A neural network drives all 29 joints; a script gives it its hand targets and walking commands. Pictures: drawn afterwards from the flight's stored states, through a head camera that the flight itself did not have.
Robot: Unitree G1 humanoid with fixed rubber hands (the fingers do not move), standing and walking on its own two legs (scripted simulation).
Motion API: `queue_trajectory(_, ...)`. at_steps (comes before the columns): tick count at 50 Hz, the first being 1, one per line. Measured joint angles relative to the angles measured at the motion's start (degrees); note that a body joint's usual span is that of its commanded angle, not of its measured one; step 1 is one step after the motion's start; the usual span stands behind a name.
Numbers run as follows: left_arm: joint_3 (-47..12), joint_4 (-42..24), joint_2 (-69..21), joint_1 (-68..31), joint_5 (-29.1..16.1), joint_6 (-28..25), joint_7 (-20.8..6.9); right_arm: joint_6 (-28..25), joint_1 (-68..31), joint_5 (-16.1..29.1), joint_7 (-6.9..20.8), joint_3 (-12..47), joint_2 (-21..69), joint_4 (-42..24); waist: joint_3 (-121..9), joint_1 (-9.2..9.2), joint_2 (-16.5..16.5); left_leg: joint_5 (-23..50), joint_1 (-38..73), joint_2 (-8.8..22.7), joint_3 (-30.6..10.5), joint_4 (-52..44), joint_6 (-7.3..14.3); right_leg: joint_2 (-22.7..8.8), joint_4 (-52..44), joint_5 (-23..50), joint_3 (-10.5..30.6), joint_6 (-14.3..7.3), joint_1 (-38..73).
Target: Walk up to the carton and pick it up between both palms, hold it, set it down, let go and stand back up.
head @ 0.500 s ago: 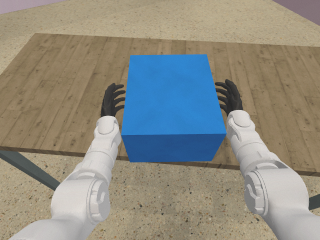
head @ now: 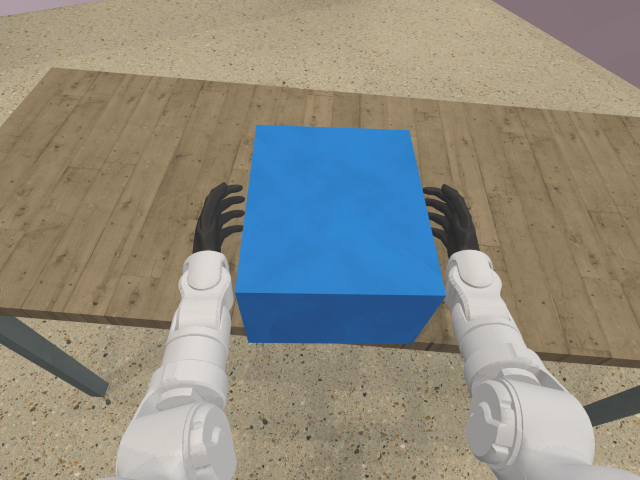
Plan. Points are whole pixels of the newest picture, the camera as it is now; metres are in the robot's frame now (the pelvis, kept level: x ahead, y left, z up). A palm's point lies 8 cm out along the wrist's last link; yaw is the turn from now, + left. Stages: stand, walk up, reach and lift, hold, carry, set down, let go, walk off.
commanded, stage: reach and lift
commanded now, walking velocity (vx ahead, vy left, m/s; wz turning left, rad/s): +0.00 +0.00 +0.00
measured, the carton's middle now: (332, 231) +0.44 +0.03 +0.00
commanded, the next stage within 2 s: none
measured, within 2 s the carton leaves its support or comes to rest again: leaves its support in 1.32 s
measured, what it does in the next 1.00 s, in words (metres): stands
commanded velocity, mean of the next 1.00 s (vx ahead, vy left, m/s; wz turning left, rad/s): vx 0.00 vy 0.00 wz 0.00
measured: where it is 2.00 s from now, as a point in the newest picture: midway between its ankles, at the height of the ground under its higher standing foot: outside the picture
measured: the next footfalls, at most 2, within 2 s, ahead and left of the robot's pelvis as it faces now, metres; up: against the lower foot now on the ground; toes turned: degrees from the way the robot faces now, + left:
none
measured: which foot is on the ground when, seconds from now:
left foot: down 0.00-1.00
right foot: down 0.00-1.00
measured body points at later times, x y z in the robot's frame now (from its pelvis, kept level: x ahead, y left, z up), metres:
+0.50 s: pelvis +0.00 +0.00 +0.00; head +0.05 +0.02 +0.45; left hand +0.38 +0.19 +0.05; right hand +0.42 -0.14 +0.05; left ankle -0.02 +0.12 -0.75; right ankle -0.02 -0.10 -0.75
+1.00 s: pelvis +0.00 +0.00 +0.00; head +0.05 +0.02 +0.45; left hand +0.38 +0.19 +0.05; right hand +0.42 -0.14 +0.05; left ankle -0.02 +0.12 -0.75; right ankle -0.02 -0.10 -0.75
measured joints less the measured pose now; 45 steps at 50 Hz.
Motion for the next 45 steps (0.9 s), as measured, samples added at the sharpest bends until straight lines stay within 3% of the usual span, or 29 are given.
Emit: queue_trajectory(45, -0.9, -1.9, -0.2, 0.8, -1.3, 0.9, 0.1, -1.3, 0.8, 3.1, -1.3, 3.9, -0.7, -1.2, 0.3, -0.81, 0.8, 0.5, -0.5, -0.3, -0.3, -0.4, 0.3, -0.3, -1.0, 0.7, -0.4, 0.3, 0.0)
